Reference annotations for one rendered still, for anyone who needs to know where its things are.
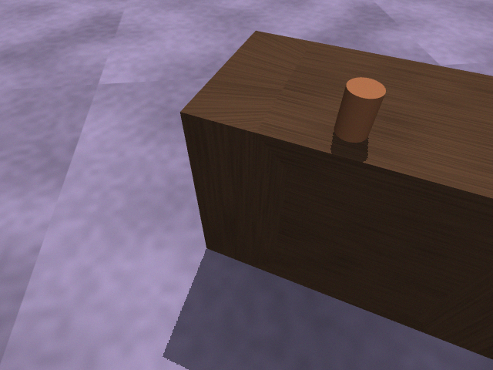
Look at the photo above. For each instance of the can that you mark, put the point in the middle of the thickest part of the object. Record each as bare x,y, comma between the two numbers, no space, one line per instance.
358,109

